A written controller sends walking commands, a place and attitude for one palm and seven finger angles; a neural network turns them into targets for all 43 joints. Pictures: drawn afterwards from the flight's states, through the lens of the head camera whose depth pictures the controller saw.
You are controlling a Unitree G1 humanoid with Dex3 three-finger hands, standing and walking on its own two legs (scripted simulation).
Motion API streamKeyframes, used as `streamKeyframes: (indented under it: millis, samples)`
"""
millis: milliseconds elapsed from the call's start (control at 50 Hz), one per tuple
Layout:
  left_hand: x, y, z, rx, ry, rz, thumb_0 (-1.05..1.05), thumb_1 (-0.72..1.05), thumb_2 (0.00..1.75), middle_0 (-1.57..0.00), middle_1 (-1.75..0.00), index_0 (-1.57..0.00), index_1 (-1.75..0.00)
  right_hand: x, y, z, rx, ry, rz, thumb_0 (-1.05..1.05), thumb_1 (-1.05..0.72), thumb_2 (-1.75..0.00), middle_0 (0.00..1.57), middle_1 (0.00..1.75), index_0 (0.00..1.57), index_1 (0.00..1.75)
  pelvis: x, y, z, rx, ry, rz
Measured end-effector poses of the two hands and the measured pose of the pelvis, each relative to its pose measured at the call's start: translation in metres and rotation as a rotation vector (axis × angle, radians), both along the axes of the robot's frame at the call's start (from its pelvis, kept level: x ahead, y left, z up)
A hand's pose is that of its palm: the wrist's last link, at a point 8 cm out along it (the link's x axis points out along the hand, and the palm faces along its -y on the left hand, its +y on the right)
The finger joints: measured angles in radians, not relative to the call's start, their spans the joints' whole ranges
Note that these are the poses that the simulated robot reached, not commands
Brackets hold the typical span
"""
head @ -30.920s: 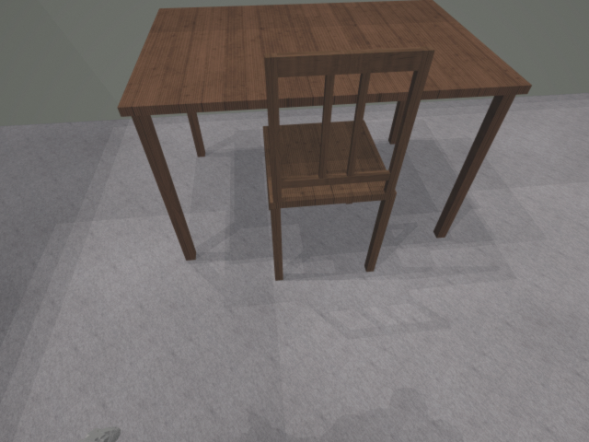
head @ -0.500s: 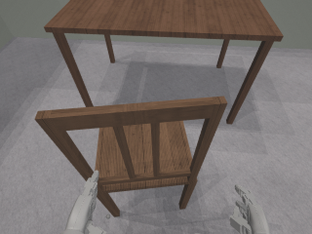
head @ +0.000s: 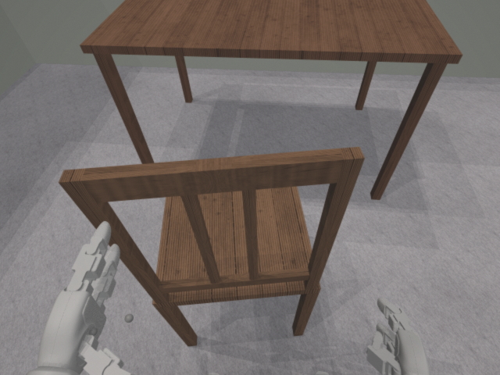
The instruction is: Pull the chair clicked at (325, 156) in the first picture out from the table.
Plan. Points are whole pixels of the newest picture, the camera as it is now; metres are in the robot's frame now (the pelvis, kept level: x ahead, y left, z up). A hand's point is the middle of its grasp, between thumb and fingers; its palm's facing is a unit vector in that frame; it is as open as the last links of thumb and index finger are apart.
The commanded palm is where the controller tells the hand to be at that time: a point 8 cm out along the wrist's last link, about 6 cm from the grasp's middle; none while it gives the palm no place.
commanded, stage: draw the hand back to the body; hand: left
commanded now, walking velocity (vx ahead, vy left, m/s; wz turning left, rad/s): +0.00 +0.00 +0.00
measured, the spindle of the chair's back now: (204, 244) +0.35 +0.11 -0.02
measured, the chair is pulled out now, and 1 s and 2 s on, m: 0.55 0.55 0.55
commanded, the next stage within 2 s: step back with the hand held close in 1.10 s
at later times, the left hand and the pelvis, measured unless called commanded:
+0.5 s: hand (40, 266) +0.21 +0.24 +0.18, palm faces +0.39 -0.82 -0.42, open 12.6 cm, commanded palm +0.16 +0.28 +0.19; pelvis +0.02 +0.00 +0.05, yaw +0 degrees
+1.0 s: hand (23, 242) +0.23 +0.25 +0.20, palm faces +0.43 -0.79 -0.44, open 7.5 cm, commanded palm +0.17 +0.30 +0.23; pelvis +0.03 +0.00 +0.06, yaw -1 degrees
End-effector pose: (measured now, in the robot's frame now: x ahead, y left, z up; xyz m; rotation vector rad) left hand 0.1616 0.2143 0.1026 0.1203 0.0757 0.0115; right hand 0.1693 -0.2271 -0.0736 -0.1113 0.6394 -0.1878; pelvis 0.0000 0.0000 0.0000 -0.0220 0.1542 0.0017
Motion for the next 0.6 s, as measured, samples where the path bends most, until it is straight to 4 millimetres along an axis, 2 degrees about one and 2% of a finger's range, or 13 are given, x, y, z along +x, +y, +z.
streamKeyframes:
  millis: [40,100,280,440,600]
  samples:
    - [0.000,0.009,0.015,0.009,-0.058,0.032,-0.01,-0.51,0.21,-0.01,-0.01,-0.01,-0.01,0.002,-0.002,0.005,-0.006,-0.009,0.002,0.02,-0.91,-0.90,0.20,0.30,0.21,0.30,0.002,-0.001,0.004,-0.002,-0.009,0.005]
    - [0.000,0.020,0.028,0.136,-0.042,0.123,-0.01,-0.46,0.24,-0.02,-0.02,-0.02,-0.02,0.005,-0.003,0.013,-0.024,0.001,0.013,0.02,-0.91,-0.90,0.20,0.30,0.21,0.30,0.004,-0.001,0.012,-0.002,-0.041,0.004]
    - [-0.008,0.035,0.038,0.253,0.080,0.280,-0.01,-0.19,0.37,-0.06,-0.07,-0.06,-0.07,0.020,0.002,0.037,-0.042,-0.011,0.044,0.02,-0.91,-0.90,0.20,0.30,0.20,0.30,0.013,0.000,0.034,0.005,-0.130,0.003]
    - [0.004,0.057,0.084,0.335,-0.057,0.375,0.00,0.09,0.50,-0.10,-0.13,-0.10,-0.13,0.035,0.013,0.047,-0.027,-0.035,0.094,0.02,-0.91,-0.90,0.20,0.30,0.21,0.30,0.021,0.001,0.046,0.009,-0.179,0.000]
    - [0.014,0.066,0.106,0.370,-0.113,0.400,0.00,0.37,0.64,-0.14,-0.19,-0.14,-0.19,0.042,0.013,0.048,-0.012,-0.014,0.100,0.02,-0.91,-0.90,0.20,0.30,0.21,0.30,0.028,0.000,0.052,0.011,-0.196,-0.015]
